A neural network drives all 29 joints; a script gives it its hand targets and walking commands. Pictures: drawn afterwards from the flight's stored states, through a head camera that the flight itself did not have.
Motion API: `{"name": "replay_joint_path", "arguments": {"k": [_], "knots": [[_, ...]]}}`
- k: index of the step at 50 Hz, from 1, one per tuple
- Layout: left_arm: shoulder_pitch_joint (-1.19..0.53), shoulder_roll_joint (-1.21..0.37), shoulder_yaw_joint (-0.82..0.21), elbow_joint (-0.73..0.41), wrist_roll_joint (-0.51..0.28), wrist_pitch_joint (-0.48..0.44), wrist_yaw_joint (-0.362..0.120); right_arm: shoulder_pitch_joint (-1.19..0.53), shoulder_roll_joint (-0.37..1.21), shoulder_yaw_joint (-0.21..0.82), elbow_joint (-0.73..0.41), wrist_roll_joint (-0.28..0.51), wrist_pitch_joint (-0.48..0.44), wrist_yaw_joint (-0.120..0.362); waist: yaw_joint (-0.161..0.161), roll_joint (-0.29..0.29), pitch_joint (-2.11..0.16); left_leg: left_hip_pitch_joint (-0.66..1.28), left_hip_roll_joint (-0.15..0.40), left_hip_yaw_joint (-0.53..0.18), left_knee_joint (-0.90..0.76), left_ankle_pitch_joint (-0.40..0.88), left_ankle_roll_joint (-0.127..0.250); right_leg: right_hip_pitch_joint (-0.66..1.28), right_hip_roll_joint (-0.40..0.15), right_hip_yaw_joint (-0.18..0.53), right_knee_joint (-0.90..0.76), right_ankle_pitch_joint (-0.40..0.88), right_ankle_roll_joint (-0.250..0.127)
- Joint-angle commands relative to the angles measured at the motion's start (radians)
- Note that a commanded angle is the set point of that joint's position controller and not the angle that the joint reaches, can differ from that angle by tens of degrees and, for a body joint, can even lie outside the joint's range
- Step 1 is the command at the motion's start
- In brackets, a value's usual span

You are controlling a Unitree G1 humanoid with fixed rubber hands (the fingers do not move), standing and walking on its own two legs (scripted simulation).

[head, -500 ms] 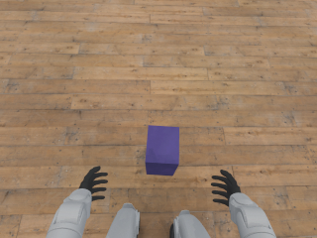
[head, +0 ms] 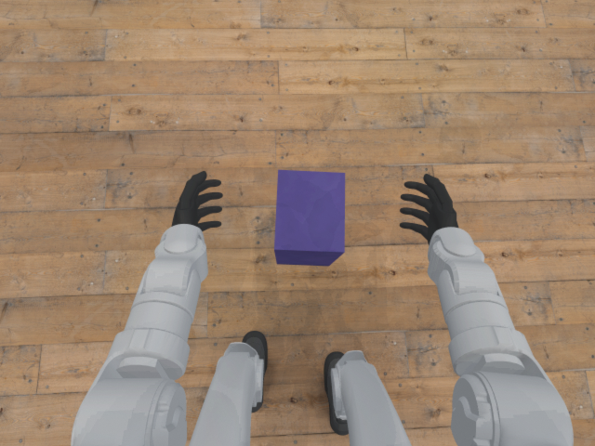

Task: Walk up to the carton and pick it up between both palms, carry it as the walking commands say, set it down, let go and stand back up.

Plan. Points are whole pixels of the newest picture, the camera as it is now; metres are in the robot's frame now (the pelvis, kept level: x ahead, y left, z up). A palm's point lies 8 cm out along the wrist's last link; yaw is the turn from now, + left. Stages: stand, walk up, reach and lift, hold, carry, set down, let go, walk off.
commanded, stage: reach and lift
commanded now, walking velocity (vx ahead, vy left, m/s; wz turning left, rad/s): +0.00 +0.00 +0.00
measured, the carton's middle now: (306, 224) +0.50 -0.03 -0.54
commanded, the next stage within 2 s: none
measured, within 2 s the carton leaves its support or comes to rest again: neither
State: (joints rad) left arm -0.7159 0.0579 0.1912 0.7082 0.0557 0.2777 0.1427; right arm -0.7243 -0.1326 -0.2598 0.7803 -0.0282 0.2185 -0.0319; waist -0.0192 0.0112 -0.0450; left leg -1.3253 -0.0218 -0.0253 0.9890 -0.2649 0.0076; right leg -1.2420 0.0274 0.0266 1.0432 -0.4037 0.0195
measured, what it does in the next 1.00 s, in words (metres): lowers itself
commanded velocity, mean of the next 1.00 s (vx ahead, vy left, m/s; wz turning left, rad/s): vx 0.00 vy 0.00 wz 0.00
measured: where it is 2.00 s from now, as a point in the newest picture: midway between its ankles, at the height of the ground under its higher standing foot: (294, 396)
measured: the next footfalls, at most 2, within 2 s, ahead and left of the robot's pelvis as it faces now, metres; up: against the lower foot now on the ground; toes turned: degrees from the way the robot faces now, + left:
none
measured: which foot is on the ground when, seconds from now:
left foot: down 0.00-1.00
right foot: down 0.00-1.00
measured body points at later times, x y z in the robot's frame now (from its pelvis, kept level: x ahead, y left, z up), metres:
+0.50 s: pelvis +0.01 -0.01 -0.01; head +0.33 -0.01 +0.30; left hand +0.53 +0.14 -0.15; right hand +0.52 -0.20 -0.15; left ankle +0.08 +0.11 -0.65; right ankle +0.03 -0.13 -0.65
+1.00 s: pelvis -0.02 +0.00 -0.14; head +0.33 -0.02 +0.14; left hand +0.52 +0.14 -0.30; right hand +0.51 -0.19 -0.30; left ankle +0.08 +0.11 -0.65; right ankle +0.03 -0.13 -0.65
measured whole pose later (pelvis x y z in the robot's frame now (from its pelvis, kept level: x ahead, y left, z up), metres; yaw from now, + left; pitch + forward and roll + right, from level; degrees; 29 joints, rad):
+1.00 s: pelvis -0.02 +0.00 -0.14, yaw -2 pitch +52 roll -1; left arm -1.19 0.17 0.32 0.85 0.06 0.10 0.13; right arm -1.21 -0.20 -0.27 0.88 -0.01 0.09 -0.11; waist 0.00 0.01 -0.01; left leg -2.02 -0.05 -0.05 1.53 -0.41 -0.03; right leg -1.95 0.08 0.05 1.60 -0.55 0.03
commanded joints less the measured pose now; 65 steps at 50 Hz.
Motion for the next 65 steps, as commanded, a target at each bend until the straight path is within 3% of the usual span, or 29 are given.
{"name": "replay_joint_path", "arguments": {"k": [1,2,3,4,6,7,10,13,15,18,23,25,26,29,35,40,44,49,50,51,52,53,55,56,60,62,63,64,65], "knots": [[-0.277,0.034,0.017,-0.051,0.006,-0.07,0.01,-0.248,-0.116,-0.038,-0.039,-0.015,-0.072,0.001,-0.012,0.012,-0.786,0.718,-0.028,-0.002,-0.026,0.322,-0.056,0.083,0.05,-0.057,-0.127,0.244,0.02],[-0.342,0.046,0.017,-0.067,0.001,-0.085,0.009,-0.314,-0.127,-0.054,-0.043,-0.018,-0.091,0.004,-0.042,-0.001,-0.792,0.682,-0.027,-0.009,-0.008,0.297,-0.059,0.063,0.048,-0.057,-0.119,0.236,0.021],[-0.348,0.056,0.031,-0.014,0.0,-0.089,0.008,-0.329,-0.116,-0.03,-0.016,-0.002,-0.09,0.004,-0.006,0.01,-0.813,0.678,-0.035,0.015,-0.014,0.274,-0.061,0.084,0.044,-0.065,-0.114,0.23,0.031],[-0.375,0.052,0.037,-0.052,0.014,-0.107,0.013,-0.341,-0.113,-0.046,-0.04,-0.002,-0.108,0.002,-0.029,0.006,-0.827,0.667,-0.036,0.007,-0.012,0.298,-0.054,0.08,0.049,-0.064,-0.108,0.262,0.033],[-0.395,0.057,0.058,0.001,0.015,-0.118,0.012,-0.406,-0.125,-0.057,-0.018,-0.01,-0.123,-0.003,-0.013,0.005,-0.847,0.671,-0.037,0.003,-0.007,0.334,-0.059,0.062,0.049,-0.06,-0.117,0.281,0.03],[-0.454,0.059,0.055,-0.024,0.014,-0.124,0.01,-0.418,-0.133,-0.063,0.007,-0.014,-0.129,-0.002,-0.046,0.019,-0.84,0.649,-0.03,0.005,-0.007,0.323,-0.057,0.022,0.051,-0.059,-0.105,0.258,0.027],[-0.468,0.075,0.085,0.009,0.036,-0.139,0.009,-0.451,-0.126,-0.07,0.036,-0.012,-0.141,0.005,-0.008,0.027,-0.939,0.755,-0.032,-0.014,0.002,0.418,-0.048,0.027,0.06,-0.055,-0.105,0.294,0.024],[-0.575,0.084,0.107,0.01,0.045,-0.151,0.003,-0.581,-0.143,-0.071,0.021,-0.012,-0.156,0.002,-0.011,0.017,-0.879,0.641,-0.036,0.011,0.008,0.353,-0.052,0.018,0.056,-0.049,-0.108,0.297,0.03],[-0.616,0.107,0.125,0.003,0.058,-0.164,-0.001,-0.621,-0.133,-0.074,0.026,-0.007,-0.165,-0.001,0.002,0.019,-0.962,0.675,-0.039,0.006,0.028,0.414,-0.045,0.031,0.062,-0.052,-0.079,0.326,0.036],[-0.592,0.082,0.15,-0.014,0.078,-0.175,-0.009,-0.59,-0.135,-0.107,0.035,-0.037,-0.165,-0.01,-0.015,0.033,-1.032,0.718,-0.037,0.003,0.05,0.518,-0.042,0.064,0.067,-0.025,-0.088,0.427,0.026],[-0.558,0.073,0.195,-0.021,0.106,-0.197,-0.037,-0.555,-0.128,-0.127,-0.013,-0.08,-0.182,-0.013,0.003,0.019,-1.081,0.738,-0.036,-0.006,0.069,0.652,-0.037,0.032,0.074,-0.033,-0.089,0.524,0.036],[-0.582,0.11,0.225,0.007,0.118,-0.201,-0.048,-0.59,-0.106,-0.123,0.006,-0.09,-0.176,-0.02,0.024,-0.012,-1.036,0.585,-0.039,0.011,0.064,0.576,-0.041,0.096,0.07,-0.019,-0.068,0.547,0.039],[-0.584,0.072,0.213,-0.021,0.11,-0.208,-0.054,-0.564,-0.086,-0.12,-0.005,-0.097,-0.182,-0.02,-0.006,-0.027,-1.001,0.512,-0.046,0.027,0.065,0.566,-0.044,0.098,0.066,-0.01,-0.075,0.588,0.04],[-0.605,0.104,0.239,0.005,0.118,-0.216,-0.065,-0.618,-0.075,-0.123,-0.02,-0.104,-0.18,-0.022,0.027,-0.048,-0.959,0.363,-0.053,0.037,0.083,0.453,-0.049,0.1,0.07,-0.016,-0.014,0.523,0.053],[-0.626,0.102,0.251,0.091,0.133,-0.211,-0.065,-0.652,-0.082,-0.122,0.029,-0.108,-0.166,-0.025,0.028,-0.042,-0.887,0.223,-0.066,0.055,0.21,0.267,-0.056,-0.065,0.081,-0.042,0.113,0.316,0.06],[-0.668,0.149,0.208,0.066,0.098,-0.215,-0.045,-0.654,-0.077,-0.082,0.024,-0.069,-0.156,-0.048,0.016,-0.041,-1.018,0.202,-0.073,0.065,0.364,0.289,-0.064,-0.122,0.094,-0.054,0.253,0.346,0.06],[-0.707,0.173,0.164,0.032,0.046,-0.207,-0.023,-0.711,-0.135,-0.036,-0.002,-0.014,-0.158,-0.066,0.038,-0.007,-1.144,0.181,-0.078,0.072,0.47,0.349,-0.07,-0.151,0.09,-0.04,0.363,0.382,0.047],[-0.74,0.195,0.113,0.025,-0.015,-0.191,-0.006,-0.744,-0.186,-0.006,-0.017,0.03,-0.142,-0.082,-0.006,0.008,-1.144,0.167,-0.078,0.068,0.58,0.303,-0.07,-0.33,0.089,-0.07,0.456,0.277,0.05],[-0.785,0.219,0.087,-0.021,-0.04,-0.188,0.002,-0.769,-0.211,0.011,-0.04,0.051,-0.138,-0.084,0.012,0.015,-1.202,0.204,-0.076,0.065,0.591,0.287,-0.069,-0.31,0.089,-0.067,0.472,0.25,0.037],[-0.788,0.193,0.079,0.024,-0.054,-0.178,0.003,-0.781,-0.199,0.019,-0.002,0.066,-0.131,-0.084,-0.008,0.023,-1.154,0.168,-0.071,0.067,0.61,0.259,-0.069,-0.368,0.081,-0.07,0.479,0.213,0.034],[-0.758,0.202,0.09,0.097,-0.039,-0.173,0.004,-0.78,-0.212,0.016,0.043,0.065,-0.125,-0.081,0.015,0.027,-1.082,0.107,-0.076,0.071,0.638,0.193,-0.067,-0.425,0.084,-0.082,0.512,0.159,0.034],[-0.808,0.207,0.077,0.062,-0.058,-0.167,0.008,-0.799,-0.239,0.015,0.026,0.062,-0.125,-0.08,-0.015,0.005,-1.114,0.114,-0.067,0.065,0.635,0.155,-0.072,-0.383,0.08,-0.084,0.515,0.134,0.034],[-0.804,0.228,0.083,0.142,-0.058,-0.165,0.008,-0.809,-0.222,0.015,0.11,0.068,-0.114,-0.076,0.015,0.008,-0.997,-0.015,-0.07,0.073,0.662,0.066,-0.07,-0.449,0.075,-0.079,0.559,0.077,0.036],[-0.832,0.207,0.063,0.08,-0.067,-0.168,0.006,-0.839,-0.207,0.031,0.065,0.072,-0.117,-0.07,-0.002,-0.009,-1.008,-0.005,-0.072,0.071,0.666,0.081,-0.065,-0.423,0.073,-0.084,0.559,0.092,0.039],[-0.861,0.227,0.05,0.171,-0.075,-0.171,0.011,-0.863,-0.236,0.043,0.136,0.104,-0.121,-0.064,0.02,0.036,-0.984,-0.018,-0.059,0.074,0.749,0.049,-0.071,-0.507,0.075,-0.094,0.643,0.04,0.038],[-0.877,0.237,0.044,0.131,-0.087,-0.181,0.016,-0.879,-0.25,0.049,0.111,0.115,-0.129,-0.064,0.011,0.03,-0.988,-0.021,-0.056,0.064,0.768,0.07,-0.069,-0.524,0.071,-0.091,0.661,0.06,0.03],[-0.877,0.229,0.048,0.187,-0.087,-0.182,0.015,-0.872,-0.224,0.078,0.168,0.12,-0.13,-0.063,0.036,0.013,-0.96,-0.05,-0.058,0.073,0.785,0.076,-0.065,-0.524,0.068,-0.085,0.679,0.06,0.035],[-0.896,0.254,0.041,0.179,-0.095,-0.186,0.014,-0.891,-0.255,0.066,0.17,0.116,-0.131,-0.068,0.011,0.002,-0.983,-0.055,-0.053,0.066,0.81,0.073,-0.07,-0.504,0.058,-0.085,0.697,0.065,0.038],[-0.904,0.269,0.054,0.174,-0.087,-0.188,0.015,-0.89,-0.261,0.067,0.14,0.123,-0.133,-0.073,0.023,0.012,-1.008,-0.038,-0.049,0.076,0.82,0.09,-0.065,-0.487,0.065,-0.085,0.706,0.077,0.039]]}}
